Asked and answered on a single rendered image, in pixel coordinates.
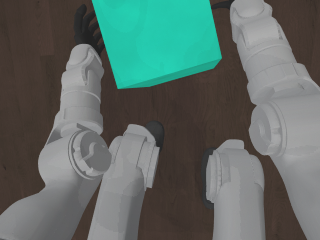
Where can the robot left upper arm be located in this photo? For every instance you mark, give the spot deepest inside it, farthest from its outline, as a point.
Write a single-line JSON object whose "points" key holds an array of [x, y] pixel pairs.
{"points": [[72, 168]]}

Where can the robot left thigh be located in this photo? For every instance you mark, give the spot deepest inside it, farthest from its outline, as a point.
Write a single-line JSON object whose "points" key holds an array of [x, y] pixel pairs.
{"points": [[118, 207]]}

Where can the carton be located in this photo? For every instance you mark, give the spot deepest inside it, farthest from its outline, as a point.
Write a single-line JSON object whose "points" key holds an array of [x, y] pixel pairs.
{"points": [[150, 42]]}

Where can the left robot forearm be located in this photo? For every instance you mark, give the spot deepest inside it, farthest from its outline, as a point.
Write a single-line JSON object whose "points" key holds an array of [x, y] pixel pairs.
{"points": [[80, 94]]}

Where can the left robot hand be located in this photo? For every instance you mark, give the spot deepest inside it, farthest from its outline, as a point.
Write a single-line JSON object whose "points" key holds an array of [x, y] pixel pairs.
{"points": [[84, 32]]}

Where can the right robot hand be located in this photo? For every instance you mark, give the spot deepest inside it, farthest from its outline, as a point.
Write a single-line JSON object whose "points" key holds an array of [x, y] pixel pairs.
{"points": [[223, 4]]}

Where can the right robot forearm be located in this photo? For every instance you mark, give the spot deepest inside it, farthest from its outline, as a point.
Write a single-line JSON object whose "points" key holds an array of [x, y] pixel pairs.
{"points": [[266, 55]]}

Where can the robot left shin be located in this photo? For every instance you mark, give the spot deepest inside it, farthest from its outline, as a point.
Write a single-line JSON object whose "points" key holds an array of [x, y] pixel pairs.
{"points": [[134, 129]]}

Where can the robot right upper arm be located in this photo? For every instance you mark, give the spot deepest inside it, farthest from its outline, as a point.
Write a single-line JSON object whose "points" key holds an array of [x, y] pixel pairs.
{"points": [[288, 130]]}

